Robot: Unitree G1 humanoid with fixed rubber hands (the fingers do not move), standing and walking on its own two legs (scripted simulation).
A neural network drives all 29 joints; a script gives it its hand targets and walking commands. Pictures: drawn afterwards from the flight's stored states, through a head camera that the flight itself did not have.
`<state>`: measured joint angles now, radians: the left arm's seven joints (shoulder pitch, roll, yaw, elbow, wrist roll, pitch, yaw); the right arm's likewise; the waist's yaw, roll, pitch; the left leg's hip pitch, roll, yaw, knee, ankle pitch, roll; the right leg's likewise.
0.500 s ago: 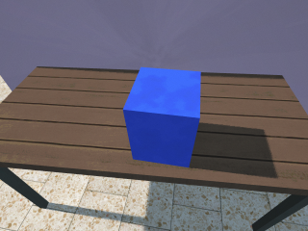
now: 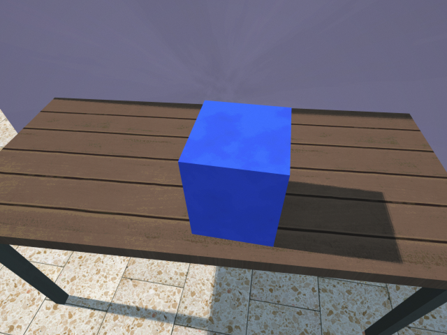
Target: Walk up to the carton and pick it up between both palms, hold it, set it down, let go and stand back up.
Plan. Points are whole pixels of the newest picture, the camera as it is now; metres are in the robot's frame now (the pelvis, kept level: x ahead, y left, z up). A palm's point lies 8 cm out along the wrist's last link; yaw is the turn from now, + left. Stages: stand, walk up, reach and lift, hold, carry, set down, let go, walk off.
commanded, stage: stand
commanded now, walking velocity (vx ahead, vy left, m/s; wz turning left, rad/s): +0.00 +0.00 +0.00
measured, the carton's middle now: (239, 173) +0.48 +0.00 +0.01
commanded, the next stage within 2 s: none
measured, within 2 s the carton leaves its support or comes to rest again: neither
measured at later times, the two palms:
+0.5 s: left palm out of the picture +0.05 +0.26 -0.11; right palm out of the picture +0.06 -0.26 -0.11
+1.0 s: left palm out of the picture +0.04 +0.27 -0.11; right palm out of the picture +0.05 -0.26 -0.12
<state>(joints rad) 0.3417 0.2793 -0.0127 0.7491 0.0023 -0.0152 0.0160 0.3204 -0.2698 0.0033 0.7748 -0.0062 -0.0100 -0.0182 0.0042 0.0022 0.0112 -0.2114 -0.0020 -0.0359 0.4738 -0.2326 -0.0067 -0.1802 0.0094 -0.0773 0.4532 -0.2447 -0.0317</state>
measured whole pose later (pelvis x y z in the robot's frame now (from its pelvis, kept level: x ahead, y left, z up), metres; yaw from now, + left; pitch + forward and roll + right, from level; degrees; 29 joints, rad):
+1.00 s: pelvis +0.00 +0.00 +0.00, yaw +0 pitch -1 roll +0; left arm 0.35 0.27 -0.01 0.82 0.00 -0.01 0.02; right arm 0.32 -0.26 0.01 0.84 0.00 -0.01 -0.03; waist 0.01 0.01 0.02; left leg -0.20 -0.01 -0.04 0.44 -0.22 0.00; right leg -0.17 0.00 -0.07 0.43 -0.24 -0.02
